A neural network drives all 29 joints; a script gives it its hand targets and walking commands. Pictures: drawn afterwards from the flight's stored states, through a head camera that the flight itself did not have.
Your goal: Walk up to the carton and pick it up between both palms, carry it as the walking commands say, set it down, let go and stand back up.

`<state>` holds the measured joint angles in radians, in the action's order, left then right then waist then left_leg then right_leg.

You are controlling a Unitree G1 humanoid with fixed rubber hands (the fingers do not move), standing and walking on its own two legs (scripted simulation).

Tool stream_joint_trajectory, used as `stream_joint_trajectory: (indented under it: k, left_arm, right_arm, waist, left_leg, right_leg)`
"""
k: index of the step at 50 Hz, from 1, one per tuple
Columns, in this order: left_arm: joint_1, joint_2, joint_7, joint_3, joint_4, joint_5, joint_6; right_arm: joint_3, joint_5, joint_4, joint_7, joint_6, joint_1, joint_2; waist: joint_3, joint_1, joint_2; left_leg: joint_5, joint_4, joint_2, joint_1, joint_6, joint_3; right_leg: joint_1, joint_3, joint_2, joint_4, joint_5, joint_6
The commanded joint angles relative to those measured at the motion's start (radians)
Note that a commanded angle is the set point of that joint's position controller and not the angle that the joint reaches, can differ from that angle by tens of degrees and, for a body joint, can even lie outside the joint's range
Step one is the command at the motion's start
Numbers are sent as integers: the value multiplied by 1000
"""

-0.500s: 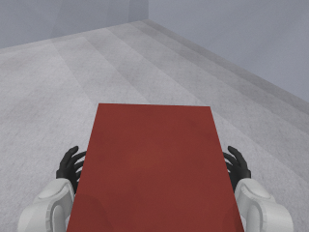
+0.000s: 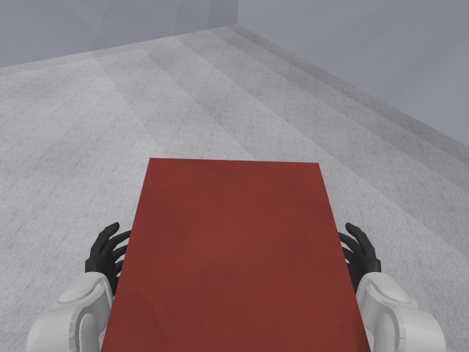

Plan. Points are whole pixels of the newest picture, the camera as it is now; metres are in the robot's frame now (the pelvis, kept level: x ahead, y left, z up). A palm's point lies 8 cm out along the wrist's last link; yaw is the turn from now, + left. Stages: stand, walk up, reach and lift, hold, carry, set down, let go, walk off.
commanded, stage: carry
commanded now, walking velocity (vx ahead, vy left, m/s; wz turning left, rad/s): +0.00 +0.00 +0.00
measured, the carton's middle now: (231, 273) +0.26 +0.01 +0.02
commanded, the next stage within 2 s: none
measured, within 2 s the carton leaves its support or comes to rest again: neither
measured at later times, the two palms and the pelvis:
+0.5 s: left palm (79, 284) +0.21 +0.22 +0.10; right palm (358, 299) +0.19 -0.16 +0.10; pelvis -0.03 +0.04 +0.01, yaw -2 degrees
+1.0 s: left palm (104, 286) +0.21 +0.18 +0.10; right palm (382, 299) +0.19 -0.19 +0.09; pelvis -0.03 +0.00 +0.01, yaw -2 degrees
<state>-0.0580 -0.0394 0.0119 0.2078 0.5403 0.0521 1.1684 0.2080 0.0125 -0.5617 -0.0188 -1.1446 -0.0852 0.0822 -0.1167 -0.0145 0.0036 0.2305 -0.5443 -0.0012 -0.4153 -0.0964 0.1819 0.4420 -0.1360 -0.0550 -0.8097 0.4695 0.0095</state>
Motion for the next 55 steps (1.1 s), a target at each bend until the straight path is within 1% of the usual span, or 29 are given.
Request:
stream_joint_trajectory:
  k: [1,2,3,4,5,6,7,8,9,10,11,12,18,24,29,34,43,55]
  left_arm:
    - [387,-704,-79,-816,167,212,-12]
    - [384,-697,-79,-806,159,208,-11]
    - [379,-688,-81,-795,145,204,-10]
    - [375,-676,-82,-785,132,198,-13]
    - [389,-689,-83,-791,130,202,-14]
    - [402,-700,-86,-787,134,204,-11]
    - [409,-703,-85,-783,136,200,-8]
    - [412,-704,-83,-783,139,197,-5]
    - [413,-699,-79,-784,141,194,-1]
    - [411,-692,-76,-783,140,190,3]
    - [413,-689,-74,-782,137,188,6]
    - [416,-690,-74,-782,130,188,9]
    - [449,-706,-81,-790,110,196,15]
    - [452,-715,-83,-789,109,193,13]
    - [449,-716,-85,-789,116,194,10]
    - [449,-714,-87,-794,124,200,7]
    - [447,-707,-89,-797,125,202,2]
    - [452,-707,-87,-795,119,194,-3]
  right_arm:
    - [-803,220,-140,-41,-5,367,637]
    - [-805,220,-127,-40,-8,368,634]
    - [-808,219,-114,-38,-10,373,639]
    - [-820,223,-141,-40,-14,390,636]
    - [-828,236,-158,-45,-18,417,643]
    - [-835,247,-161,-48,-21,440,659]
    - [-836,252,-157,-49,-23,451,664]
    - [-829,252,-150,-50,-25,444,663]
    - [-823,251,-140,-50,-30,433,658]
    - [-819,250,-130,-51,-35,425,652]
    - [-815,249,-122,-51,-39,424,647]
    - [-810,247,-117,-51,-42,426,645]
    - [-787,237,-95,-53,-49,435,652]
    - [-792,243,-94,-53,-50,449,659]
    - [-798,246,-95,-51,-49,455,661]
    - [-798,243,-93,-46,-45,450,659]
    - [-798,241,-92,-42,-39,446,652]
    - [-809,250,-94,-43,-33,455,657]
  waist:
    - [-214,14,-96]
    - [-218,8,-78]
    - [-222,7,-39]
    - [-201,13,118]
    - [-176,22,155]
    - [-154,24,131]
    - [-136,25,77]
    - [-134,24,23]
    - [-142,22,-23]
    - [-157,20,-45]
    - [-168,18,-54]
    - [-171,17,-59]
    - [-150,19,-66]
    - [-156,18,-55]
    - [-156,18,-42]
    - [-161,18,-34]
    - [-153,20,-15]
    - [-148,23,-6]
  left_leg:
    - [-215,178,-269,190,-70,-253]
    - [-214,167,-261,153,-40,-241]
    - [-202,127,-236,88,2,-224]
    - [-120,73,-165,39,56,-131]
    - [-51,68,-147,84,80,-98]
    - [-54,84,-147,133,81,-104]
    - [-78,112,-161,169,75,-123]
    - [-85,154,-188,189,64,-155]
    - [-61,209,-223,178,55,-201]
    - [-36,258,-254,162,50,-241]
    - [-8,294,-273,151,51,-265]
    - [19,318,-278,140,55,-269]
    - [158,391,-258,118,90,-243]
    - [179,404,-241,136,104,-224]
    - [161,381,-233,148,103,-216]
    - [117,338,-225,161,93,-204]
    - [33,236,-198,173,70,-151]
    - [-59,170,-187,201,67,-121]
  right_leg:
    - [-98,15,-15,284,-127,-15]
    - [-180,42,-43,394,-222,-18]
    - [-263,117,-114,419,-262,-27]
    - [-252,240,-239,424,-346,-63]
    - [-182,226,-254,437,-336,-79]
    - [-124,188,-225,438,-272,-66]
    - [-80,140,-183,417,-212,-53]
    - [-64,94,-138,376,-195,-41]
    - [-78,65,-103,339,-185,-30]
    - [-100,57,-79,315,-175,-24]
    - [-117,57,-66,303,-170,-22]
    - [-131,59,-61,299,-171,-21]
    - [-149,48,-55,309,-186,-22]
    - [-157,49,-51,333,-194,-33]
    - [-147,68,-57,361,-198,-44]
    - [-136,89,-66,389,-204,-55]
    - [-113,110,-95,433,-189,-68]
    - [-120,116,-107,449,-217,-77]
